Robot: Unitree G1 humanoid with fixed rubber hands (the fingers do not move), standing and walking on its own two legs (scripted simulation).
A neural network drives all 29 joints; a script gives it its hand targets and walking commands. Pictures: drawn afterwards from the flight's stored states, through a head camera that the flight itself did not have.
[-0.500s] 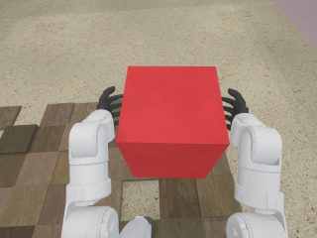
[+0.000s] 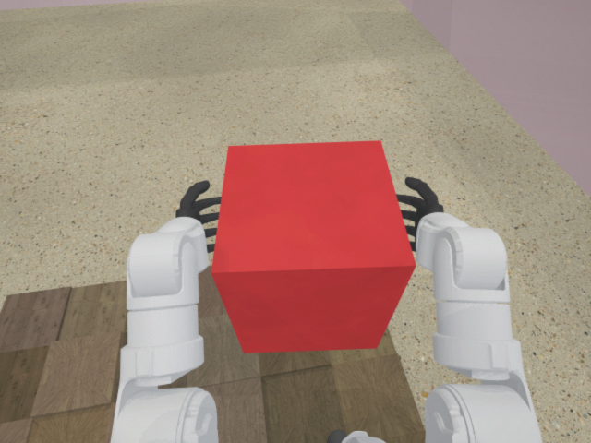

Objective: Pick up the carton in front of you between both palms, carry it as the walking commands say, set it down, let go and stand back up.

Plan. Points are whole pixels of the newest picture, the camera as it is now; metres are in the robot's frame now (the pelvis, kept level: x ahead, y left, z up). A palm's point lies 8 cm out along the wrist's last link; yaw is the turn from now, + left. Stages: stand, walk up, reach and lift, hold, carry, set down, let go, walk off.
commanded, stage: carry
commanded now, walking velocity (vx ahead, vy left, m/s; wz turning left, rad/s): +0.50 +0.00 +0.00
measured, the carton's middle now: (307, 254) +0.38 -0.01 +0.04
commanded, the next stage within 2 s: none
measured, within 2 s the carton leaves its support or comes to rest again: neither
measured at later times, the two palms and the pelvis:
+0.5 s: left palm (223, 119) +0.65 +0.13 +0.09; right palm (383, 116) +0.65 -0.17 +0.09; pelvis +0.32 -0.03 -0.01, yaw +0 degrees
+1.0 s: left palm (258, 36) +0.93 +0.06 +0.12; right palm (387, 39) +0.92 -0.23 +0.11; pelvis +0.65 -0.07 -0.01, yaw -1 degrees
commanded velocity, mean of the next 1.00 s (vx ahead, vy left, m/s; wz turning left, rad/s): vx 0.50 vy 0.00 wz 0.00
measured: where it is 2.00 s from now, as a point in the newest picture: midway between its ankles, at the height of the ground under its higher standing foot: (293, 208)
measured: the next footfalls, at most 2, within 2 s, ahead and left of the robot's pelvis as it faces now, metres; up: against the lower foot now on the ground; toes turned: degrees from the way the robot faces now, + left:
right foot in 0.06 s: +0.20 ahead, -0.09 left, -0.02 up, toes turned -4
left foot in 0.54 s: +0.53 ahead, +0.08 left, +0.00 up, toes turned +6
